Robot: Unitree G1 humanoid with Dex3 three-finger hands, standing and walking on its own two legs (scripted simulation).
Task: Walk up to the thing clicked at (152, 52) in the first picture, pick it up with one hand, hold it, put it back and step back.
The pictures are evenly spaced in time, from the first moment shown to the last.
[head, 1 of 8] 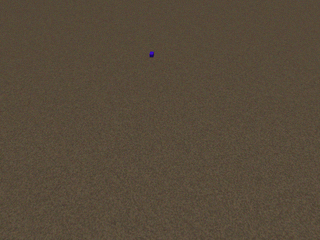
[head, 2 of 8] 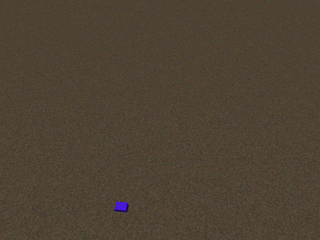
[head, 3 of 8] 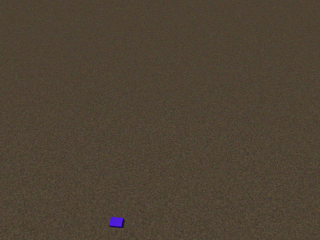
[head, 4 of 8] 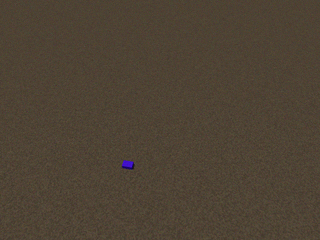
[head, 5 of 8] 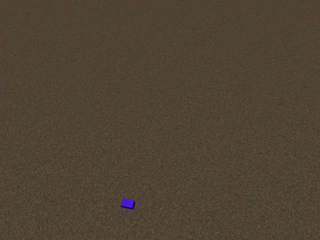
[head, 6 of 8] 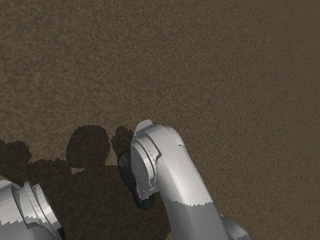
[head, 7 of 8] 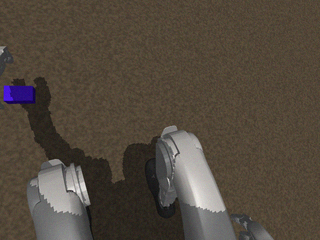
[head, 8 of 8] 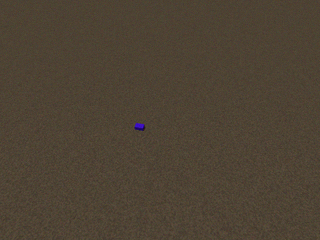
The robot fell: no
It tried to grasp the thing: yes
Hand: left
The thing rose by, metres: 0.68
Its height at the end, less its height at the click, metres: +0.00
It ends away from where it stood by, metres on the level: 0.02
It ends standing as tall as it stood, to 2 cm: yes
